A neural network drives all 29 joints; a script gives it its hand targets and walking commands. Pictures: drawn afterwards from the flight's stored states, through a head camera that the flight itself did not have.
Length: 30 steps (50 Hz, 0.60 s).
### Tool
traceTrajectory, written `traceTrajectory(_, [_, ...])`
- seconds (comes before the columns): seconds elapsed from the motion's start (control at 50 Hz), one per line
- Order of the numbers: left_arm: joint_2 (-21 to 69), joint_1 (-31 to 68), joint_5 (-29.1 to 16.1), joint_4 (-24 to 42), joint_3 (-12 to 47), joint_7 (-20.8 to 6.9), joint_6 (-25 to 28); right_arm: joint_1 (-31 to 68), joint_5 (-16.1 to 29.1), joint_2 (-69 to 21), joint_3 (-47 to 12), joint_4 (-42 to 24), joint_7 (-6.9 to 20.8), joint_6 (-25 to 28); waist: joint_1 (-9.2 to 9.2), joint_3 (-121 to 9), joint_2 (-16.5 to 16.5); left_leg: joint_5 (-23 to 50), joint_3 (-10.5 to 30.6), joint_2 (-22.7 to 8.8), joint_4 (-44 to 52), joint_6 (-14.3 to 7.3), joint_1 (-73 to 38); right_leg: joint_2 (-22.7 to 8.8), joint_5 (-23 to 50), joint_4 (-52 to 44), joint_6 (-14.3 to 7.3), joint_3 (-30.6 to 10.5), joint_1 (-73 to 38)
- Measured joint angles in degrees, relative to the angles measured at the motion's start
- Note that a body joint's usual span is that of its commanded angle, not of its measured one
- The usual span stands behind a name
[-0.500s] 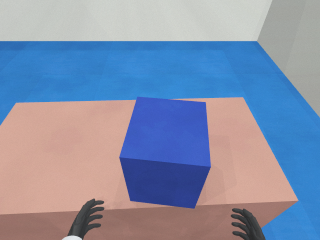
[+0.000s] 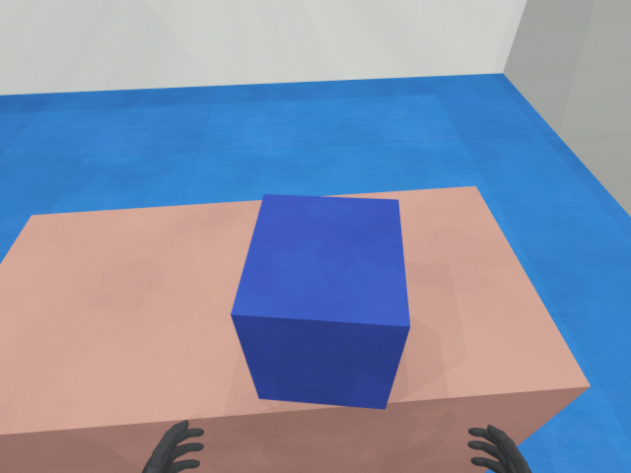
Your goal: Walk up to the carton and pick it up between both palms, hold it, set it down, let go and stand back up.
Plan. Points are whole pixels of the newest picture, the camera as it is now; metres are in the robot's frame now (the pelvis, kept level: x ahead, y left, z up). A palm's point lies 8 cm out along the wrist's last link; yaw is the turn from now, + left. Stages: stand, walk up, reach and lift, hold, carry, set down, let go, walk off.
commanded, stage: set down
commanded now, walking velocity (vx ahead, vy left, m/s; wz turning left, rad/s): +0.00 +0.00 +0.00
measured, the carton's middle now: (325, 303) +0.38 +0.03 -0.02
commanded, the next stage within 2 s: let go in 0.12 s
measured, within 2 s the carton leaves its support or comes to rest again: neither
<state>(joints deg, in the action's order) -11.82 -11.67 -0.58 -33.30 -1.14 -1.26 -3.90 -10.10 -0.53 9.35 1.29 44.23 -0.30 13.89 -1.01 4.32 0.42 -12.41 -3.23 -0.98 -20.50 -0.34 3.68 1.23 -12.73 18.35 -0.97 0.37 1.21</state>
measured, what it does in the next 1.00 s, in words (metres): stands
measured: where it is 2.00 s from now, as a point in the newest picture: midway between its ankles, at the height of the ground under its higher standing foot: outside the picture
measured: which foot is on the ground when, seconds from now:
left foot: down 0.00-1.00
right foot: down 0.00-1.00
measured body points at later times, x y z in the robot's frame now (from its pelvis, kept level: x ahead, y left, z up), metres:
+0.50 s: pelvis -0.02 -0.01 +0.00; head -0.02 +0.00 +0.45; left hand +0.15 +0.22 -0.09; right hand +0.14 -0.24 -0.09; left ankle -0.01 +0.11 -0.75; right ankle -0.03 -0.11 -0.75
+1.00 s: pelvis -0.01 +0.01 -0.01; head -0.01 +0.00 +0.44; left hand +0.07 +0.26 -0.12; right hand +0.05 -0.23 -0.15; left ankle -0.01 +0.11 -0.75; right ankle -0.03 -0.11 -0.75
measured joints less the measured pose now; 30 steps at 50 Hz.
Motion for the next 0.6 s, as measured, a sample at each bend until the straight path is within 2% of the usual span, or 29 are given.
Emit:
traceTrajectory(0.28, [0.27,0.92,-0.22,1.53,1.78,1.80,-3.14,-0.99,-1.41,0.66,1.10,-2.47,1.32,-3.38,0.90,-0.07,-1.22,0.90,0.09,-0.21,-0.55,0.45,0.64,0.16,-0.07,2.32,-0.52,0.18,1.48])
traceTrajectory(0.6, [-0.14,0.70,-0.48,3.14,2.33,2.50,-4.76,-1.62,-2.19,0.48,1.56,-5.40,2.51,-5.80,0.98,0.31,-1.56,0.82,-0.02,0.05,-1.53,0.40,1.54,-0.16,-0.79,4.51,-0.49,0.17,2.95])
